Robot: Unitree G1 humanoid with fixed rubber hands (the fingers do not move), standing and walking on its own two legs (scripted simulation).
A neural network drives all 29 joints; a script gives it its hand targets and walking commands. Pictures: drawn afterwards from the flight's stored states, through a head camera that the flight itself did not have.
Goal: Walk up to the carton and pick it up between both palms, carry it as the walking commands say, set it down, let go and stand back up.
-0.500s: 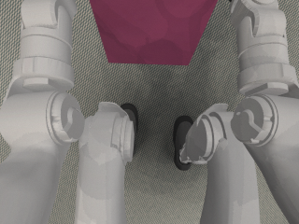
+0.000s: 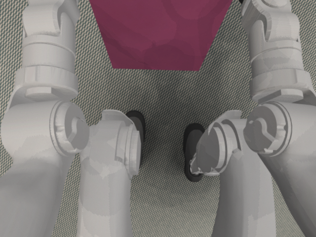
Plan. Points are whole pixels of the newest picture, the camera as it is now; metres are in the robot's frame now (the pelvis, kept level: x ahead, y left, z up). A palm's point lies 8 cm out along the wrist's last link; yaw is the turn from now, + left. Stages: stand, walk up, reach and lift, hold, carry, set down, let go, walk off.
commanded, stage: set down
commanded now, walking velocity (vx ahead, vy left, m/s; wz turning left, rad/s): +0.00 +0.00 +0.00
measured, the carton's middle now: out of the picture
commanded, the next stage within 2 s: none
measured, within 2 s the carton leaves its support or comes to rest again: rests again in 1.38 s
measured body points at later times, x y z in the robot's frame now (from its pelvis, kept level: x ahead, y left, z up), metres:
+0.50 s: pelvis +0.00 +0.00 -0.01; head +0.38 +0.04 +0.23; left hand +0.57 +0.20 -0.17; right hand +0.57 -0.11 -0.18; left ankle +0.13 +0.11 -0.35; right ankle +0.10 -0.10 -0.35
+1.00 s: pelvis +0.01 +0.00 -0.01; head +0.38 +0.03 +0.22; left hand +0.57 +0.20 -0.18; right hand +0.58 -0.11 -0.19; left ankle +0.13 +0.11 -0.35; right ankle +0.10 -0.10 -0.35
